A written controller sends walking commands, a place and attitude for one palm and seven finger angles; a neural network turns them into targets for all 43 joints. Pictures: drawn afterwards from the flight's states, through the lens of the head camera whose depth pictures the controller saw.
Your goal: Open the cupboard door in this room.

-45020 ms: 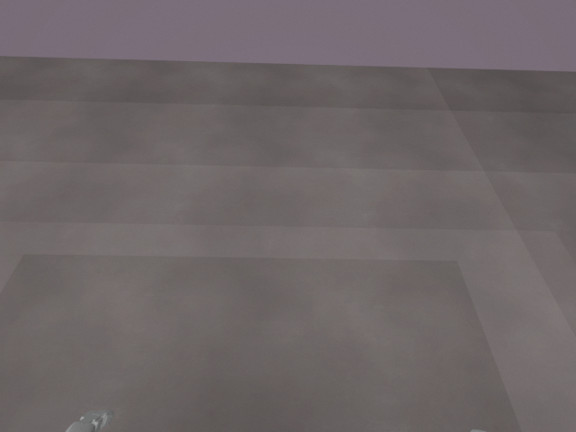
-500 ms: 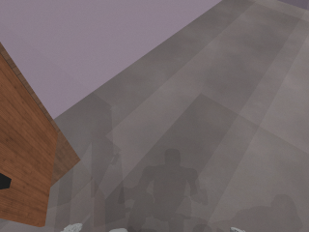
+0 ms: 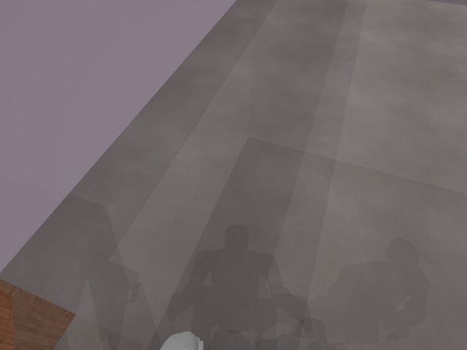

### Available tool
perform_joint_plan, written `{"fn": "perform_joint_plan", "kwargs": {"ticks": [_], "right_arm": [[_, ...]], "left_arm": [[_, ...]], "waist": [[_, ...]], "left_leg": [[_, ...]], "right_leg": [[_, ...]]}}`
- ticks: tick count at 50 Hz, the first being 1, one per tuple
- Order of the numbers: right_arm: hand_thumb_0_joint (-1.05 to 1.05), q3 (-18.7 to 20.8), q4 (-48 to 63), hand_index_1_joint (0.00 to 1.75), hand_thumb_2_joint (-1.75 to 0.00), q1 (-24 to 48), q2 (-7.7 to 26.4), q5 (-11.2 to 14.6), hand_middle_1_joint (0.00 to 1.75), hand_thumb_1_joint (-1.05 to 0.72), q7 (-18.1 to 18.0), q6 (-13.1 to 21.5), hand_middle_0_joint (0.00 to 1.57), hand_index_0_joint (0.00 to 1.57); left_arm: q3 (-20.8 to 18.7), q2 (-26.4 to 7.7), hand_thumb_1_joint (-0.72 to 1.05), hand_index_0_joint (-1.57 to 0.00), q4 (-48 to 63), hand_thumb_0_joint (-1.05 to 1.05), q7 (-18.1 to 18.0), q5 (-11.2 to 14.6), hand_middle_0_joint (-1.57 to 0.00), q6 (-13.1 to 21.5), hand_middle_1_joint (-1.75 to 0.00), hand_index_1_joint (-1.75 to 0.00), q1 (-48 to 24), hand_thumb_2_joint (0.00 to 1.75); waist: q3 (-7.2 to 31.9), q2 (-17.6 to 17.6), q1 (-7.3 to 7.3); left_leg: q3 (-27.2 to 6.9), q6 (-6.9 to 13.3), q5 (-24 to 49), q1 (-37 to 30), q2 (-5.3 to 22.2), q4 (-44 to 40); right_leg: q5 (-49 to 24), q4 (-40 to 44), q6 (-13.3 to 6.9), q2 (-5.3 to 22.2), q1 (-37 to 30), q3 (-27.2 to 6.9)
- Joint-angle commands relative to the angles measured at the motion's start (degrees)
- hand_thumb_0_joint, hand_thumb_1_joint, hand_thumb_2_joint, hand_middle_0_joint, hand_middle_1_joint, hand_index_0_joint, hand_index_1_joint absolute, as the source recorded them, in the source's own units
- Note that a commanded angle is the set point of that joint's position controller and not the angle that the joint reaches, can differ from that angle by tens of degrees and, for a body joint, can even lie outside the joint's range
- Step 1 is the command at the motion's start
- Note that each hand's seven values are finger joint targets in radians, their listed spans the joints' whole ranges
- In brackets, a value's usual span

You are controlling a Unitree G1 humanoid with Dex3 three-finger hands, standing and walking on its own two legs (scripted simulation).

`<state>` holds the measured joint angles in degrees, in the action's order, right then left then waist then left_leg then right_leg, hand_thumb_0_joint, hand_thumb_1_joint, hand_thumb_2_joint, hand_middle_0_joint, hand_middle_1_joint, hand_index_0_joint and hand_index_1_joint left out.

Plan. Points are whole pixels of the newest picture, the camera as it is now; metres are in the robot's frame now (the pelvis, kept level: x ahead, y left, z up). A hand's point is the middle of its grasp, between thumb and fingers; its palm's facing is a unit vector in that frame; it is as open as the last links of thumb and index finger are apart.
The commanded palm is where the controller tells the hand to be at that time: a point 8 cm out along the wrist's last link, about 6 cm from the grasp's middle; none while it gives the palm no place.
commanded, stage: walk to a spot facing it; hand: left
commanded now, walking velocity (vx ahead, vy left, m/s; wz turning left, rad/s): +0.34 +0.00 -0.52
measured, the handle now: out of the picture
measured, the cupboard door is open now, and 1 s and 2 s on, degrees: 48 48 48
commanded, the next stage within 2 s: turn to face it in 1.16 s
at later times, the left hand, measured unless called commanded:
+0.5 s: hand (181, 229) +0.39 +0.16 -0.15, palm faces -0.32 -0.93 -0.18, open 7.4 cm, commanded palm none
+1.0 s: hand (225, 191) +0.51 +0.06 -0.17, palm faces -0.32 -0.92 -0.22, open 7.2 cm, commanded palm none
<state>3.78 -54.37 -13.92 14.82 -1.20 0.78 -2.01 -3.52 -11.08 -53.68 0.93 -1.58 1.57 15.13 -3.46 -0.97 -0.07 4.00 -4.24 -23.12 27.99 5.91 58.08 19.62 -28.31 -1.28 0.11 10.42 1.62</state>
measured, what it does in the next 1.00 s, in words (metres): walks ahead, turning right: left foot, then right foot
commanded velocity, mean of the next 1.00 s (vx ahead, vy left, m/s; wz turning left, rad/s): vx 0.36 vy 0.00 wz -0.32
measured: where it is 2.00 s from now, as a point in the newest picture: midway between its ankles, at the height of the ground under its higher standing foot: (302, 227)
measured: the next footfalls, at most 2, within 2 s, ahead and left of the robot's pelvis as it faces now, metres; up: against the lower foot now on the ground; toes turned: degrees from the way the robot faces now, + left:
left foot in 0.18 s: +0.21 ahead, +0.14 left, +0.00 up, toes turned +0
right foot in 0.64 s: +0.35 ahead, -0.16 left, +0.00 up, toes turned -27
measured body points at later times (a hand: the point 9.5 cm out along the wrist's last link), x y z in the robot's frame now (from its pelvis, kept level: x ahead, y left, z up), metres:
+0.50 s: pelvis +0.21 +0.01 +0.01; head +0.26 +0.00 +0.45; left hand +0.41 +0.20 -0.14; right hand +0.10 -0.19 -0.14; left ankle +0.17 +0.14 -0.74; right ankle +0.25 -0.14 -0.68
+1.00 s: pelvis +0.45 -0.12 +0.00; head +0.47 -0.13 +0.45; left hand +0.53 +0.11 -0.15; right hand +0.46 -0.38 -0.14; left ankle +0.60 -0.04 -0.70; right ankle +0.32 -0.15 -0.74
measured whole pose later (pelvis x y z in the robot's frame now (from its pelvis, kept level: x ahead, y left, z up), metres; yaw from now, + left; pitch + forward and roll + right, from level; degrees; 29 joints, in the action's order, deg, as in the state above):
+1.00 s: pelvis +0.45 -0.12 +0.00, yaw -23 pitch +1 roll +0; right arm 2.8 -55.5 -6.7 10.2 -1.1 1.4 1.4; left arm -3.0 -11.0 -61.7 0.0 -1.0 4.6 18.6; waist -2.2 -0.4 -0.8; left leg 5.0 -2.1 -11.4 32.1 6.1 43.4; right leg 20.5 -19.8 -4.1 -3.1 0.4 4.7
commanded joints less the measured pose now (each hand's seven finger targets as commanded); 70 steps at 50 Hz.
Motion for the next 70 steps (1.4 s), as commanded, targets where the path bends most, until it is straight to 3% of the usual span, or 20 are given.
{"fn": "perform_joint_plan", "kwargs": {"ticks": [1, 4, 7, 9, 10, 12, 15, 27, 30, 31, 32, 33, 39, 49, 52, 53, 55, 58, 63, 70], "right_arm": [[0.0, 0.4, 7.6, 0.3, -0.9, 5.8, 2.1, 0.2, 0.3, -0.9, 0.2, 3.3, 0.2, 0.2], [0.0, 0.4, 8.3, 0.3, -0.9, 6.0, 2.0, 0.4, 0.3, -0.9, 0.2, 4.2, 0.2, 0.2], [0.0, 1.1, 3.8, 0.3, -0.9, -8.0, 5.9, 0.1, 0.3, -0.9, -1.2, 5.5, 0.2, 0.2], [0.0, 2.7, 1.3, 0.3, -0.9, -22.3, 15.5, -1.5, 0.3, -0.9, -2.3, 5.8, 0.2, 0.2], [0.0, 1.7, 1.7, 0.3, -0.9, -18.0, 13.6, -1.3, 0.3, -0.9, -2.4, 5.6, 0.2, 0.2], [0.0, 0.1, 4.2, 0.3, -0.9, -8.3, 6.3, -1.1, 0.3, -0.9, -2.1, 5.9, 0.2, 0.2], [0.0, -0.9, 2.7, 0.3, -0.9, -8.0, 2.9, -0.6, 0.3, -0.9, -2.5, 7.3, 0.2, 0.2], [0.0, -0.9, -3.8, 0.3, -0.9, -16.2, 3.3, -1.2, 0.3, -0.9, -1.8, 6.0, 0.2, 0.2], [0.0, -1.0, -3.9, 0.3, -0.9, -13.6, 4.8, -0.5, 0.3, -0.9, -1.6, 5.5, 0.2, 0.2], [0.0, -1.1, -2.9, 0.3, -0.9, -12.6, 3.2, 0.6, 0.3, -0.9, -0.9, 5.8, 0.2, 0.2], [0.0, -1.3, -0.5, 0.3, -0.9, -11.7, 0.1, 1.4, 0.3, -0.9, -1.3, 6.1, 0.2, 0.2], [0.0, -0.7, 0.0, 0.3, -0.9, -6.8, 1.6, 1.3, 0.3, -0.9, -1.3, 5.8, 0.2, 0.2], [0.0, -0.7, -4.0, 0.3, -0.9, -10.2, -3.5, -0.2, 0.3, -0.9, -1.0, 3.4, 0.2, 0.2], [0.0, -0.7, 2.5, 0.3, -0.9, 9.3, -1.7, 0.2, 0.3, -0.9, 0.8, 4.6, 0.2, 0.2], [0.0, -0.2, -0.2, 0.3, -0.9, 0.9, 0.3, -0.3, 0.3, -0.9, -0.2, 5.3, 0.2, 0.2], [0.0, 0.5, -2.7, 0.3, -0.9, -7.4, 2.8, -0.8, 0.3, -0.9, -0.7, 5.6, 0.2, 0.2], [0.0, 2.2, -4.7, 0.3, -0.9, -19.3, 11.7, -1.4, 0.3, -0.9, -1.6, 5.2, 0.2, 0.2], [0.0, 0.2, -1.0, 0.3, -0.9, -5.6, 4.0, -0.8, 0.3, -0.9, -1.9, 5.9, 0.2, 0.2], [0.0, -0.8, -1.9, 0.3, -0.9, -3.7, 2.1, -0.3, 0.3, -0.9, -2.1, 6.8, 0.2, 0.2], [0.0, -1.1, -5.3, 0.3, -0.9, -6.0, 1.6, 0.1, 0.3, -0.9, -1.9, 4.7, 0.2, 0.2]], "left_arm": [[-2.8, -12.0, 0.9, -0.2, 1.5, 0.0, -0.2, 0.3, -0.2, 1.4, -0.3, -0.3, 2.2, 0.9], [-3.1, -12.7, 0.9, -0.2, 0.9, 0.0, -0.1, 0.0, -0.2, 1.2, -0.3, -0.3, 0.9, 0.9], [-3.0, -11.0, 0.9, -0.2, 1.5, 0.0, 0.0, 0.6, -0.2, 1.0, -0.3, -0.3, -3.4, 0.9], [-1.4, -4.7, 0.9, -0.2, 4.0, 0.0, 0.8, 1.1, -0.2, 0.9, -0.3, -0.3, -1.4, 0.9], [-1.7, -5.8, 0.9, -0.2, 4.1, 0.0, 0.7, 0.4, -0.2, 1.2, -0.3, -0.3, -4.0, 0.9], [-2.0, -4.9, 0.9, -0.2, 2.9, 0.0, 1.6, -0.3, -0.2, 0.9, -0.3, -0.3, -6.0, 0.9], [-1.3, -2.4, 0.9, -0.2, 1.4, 0.0, 2.3, -0.4, -0.2, -0.7, -0.3, -0.3, -2.8, 0.9], [-0.1, -1.2, 0.9, -0.2, 5.7, 0.0, 2.1, -0.2, -0.2, -0.7, -0.3, -0.3, -16.7, 0.9], [-1.3, -4.6, 0.9, -0.2, 0.6, 0.0, 1.3, -0.3, -0.2, 0.7, -0.3, -0.3, -0.2, 0.9], [-3.1, -10.6, 0.9, -0.2, -2.6, 0.0, 0.5, -0.4, -0.2, 1.4, -0.3, -0.3, 10.1, 0.9], [-4.4, -16.2, 0.9, -0.2, -4.0, 0.0, -0.4, 0.6, -0.2, 1.4, -0.3, -0.3, 15.6, 0.9], [-4.3, -17.0, 0.9, -0.2, -3.7, 0.0, -0.9, 1.4, -0.2, 1.4, -0.3, -0.3, 13.2, 0.9], [-0.6, -5.4, 0.9, -0.2, -2.5, 0.0, -1.3, 0.6, -0.2, 3.1, -0.3, -0.3, -1.2, 0.9], [-0.1, -6.5, 0.9, -0.2, -6.8, 0.0, -1.3, 0.6, -0.2, 3.9, -0.3, -0.3, 6.5, 0.9], [-0.4, -7.9, 0.9, -0.2, -7.0, 0.0, -1.5, 0.9, -0.2, 3.8, -0.3, -0.3, 4.8, 0.9], [-0.3, -7.5, 0.9, -0.2, -6.5, 0.0, -1.5, 1.1, -0.2, 3.6, -0.3, -0.3, 4.3, 0.9], [0.1, -3.8, 0.9, -0.2, -3.6, 0.0, -0.8, 1.7, -0.2, 4.0, -0.3, -0.3, 5.6, 0.9], [-0.4, -2.8, 0.9, -0.2, -3.6, 0.0, -0.4, 0.4, -0.2, 2.4, -0.3, -0.3, 0.5, 0.9], [-0.2, 1.2, 0.9, -0.2, -3.6, 0.0, 0.7, -0.1, -0.2, -0.7, -0.3, -0.3, 3.3, 0.9], [0.5, -1.1, 0.9, -0.2, -5.2, 0.0, -0.3, 0.1, -0.2, 0.6, -0.3, -0.3, 3.4, 0.9]], "waist": [[0.1, 8.5, -0.85], [0.0, 9.3, -0.28], [4.1, 1.5, 6.98], [13.5, -21.5, 10.13], [9.7, -13.9, 8.42], [-2.0, -8.6, 3.14], [2.1, -8.0, 0.67], [-1.7, -5.3, 2.8], [7.0, -3.3, -5.33], [14.6, 5.4, -9.92], [19.5, 16.1, -9.95], [17.5, 14.0, -9.62], [2.7, 6.9, 2.86], [-1.7, 6.4, -0.83], [1.3, 5.4, 4.56], [5.8, 3.4, 7.96], [15.5, -13.9, 9.41], [0.9, -5.9, 3.21], [1.8, -5.8, -0.89], [2.6, -4.6, -2.06]], "left_leg": [[0.5, -0.3, 6.1, 5.0, -1.4, -8.9], [0.9, 0.6, 5.7, -1.6, -2.6, -17.0], [1.5, 1.6, 10.4, -25.8, -3.6, -29.1], [-34.2, 11.1, -3.8, -40.7, 22.4, -42.5], [-36.1, 12.3, -8.5, -32.5, 24.3, -45.8], [-23.4, 9.2, -4.7, -17.5, 18.9, -47.5], [-6.5, 7.8, 16.7, -20.0, 13.8, -45.3], [7.6, 9.1, 33.1, -25.2, 14.6, -43.0], [11.4, 6.1, 49.7, -20.7, 10.9, -21.3], [13.2, 3.9, 35.2, -6.9, 6.7, -4.4], [9.9, 0.9, -11.7, 9.7, -2.8, 15.1], [0.3, 2.0, -9.8, 13.1, -0.8, 22.4], [-0.7, 0.9, 4.7, 1.7, 3.1, 2.2], [1.8, 3.0, 11.7, 4.0, -0.8, -18.1], [4.8, 5.0, 12.9, -12.8, -5.5, -25.6], [2.5, 6.4, 16.7, -26.7, -3.5, -28.3], [-30.6, 18.1, 23.6, -42.0, 22.1, -37.9], [-21.5, 14.3, 5.0, -18.1, 18.9, -45.8], [0.6, 11.0, 21.7, -12.4, 12.6, -45.9], [0.4, 8.7, 20.4, -9.0, 5.6, -35.6]], "right_leg": [[-13.0, 13.2, -9.6, 11.7, -4.3, -13.4], [-11.6, 11.7, -8.9, 11.8, -2.2, -14.3], [-14.5, -1.9, -5.5, 6.8, 8.1, -10.5], [15.4, -39.0, -0.6, -5.1, 26.5, -1.7], [12.1, -47.2, -1.5, -1.1, 29.3, -6.0], [-0.5, -50.9, -0.8, 4.5, 29.9, -5.0], [-5.7, -45.6, 0.9, 5.3, 27.5, -2.7], [-7.3, -12.4, -1.7, 3.1, 18.9, 5.3], [-7.9, -4.4, -4.8, -1.9, -6.4, 8.5], [-5.7, -1.6, -8.3, 8.7, -25.1, -4.3], [-16.6, 5.5, -15.6, 25.0, -35.6, -31.8], [-17.7, 8.6, -15.8, 25.4, -29.7, -32.9], [-24.5, 14.2, -9.7, 13.2, 0.0, -6.1], [-35.5, 12.8, -8.7, 13.5, -10.1, -6.9], [-48.9, 0.9, -6.6, 11.4, -6.6, -3.7], [-44.0, -10.4, -4.7, 9.4, 0.7, -2.5], [10.9, -44.8, -1.6, -3.1, 21.0, 0.6], [1.6, -52.2, -1.1, 4.8, 26.4, -4.8], [-3.9, -32.0, 1.3, 7.1, 18.6, -0.6], [-14.6, -3.0, 2.3, 2.7, -1.2, 6.3]]}}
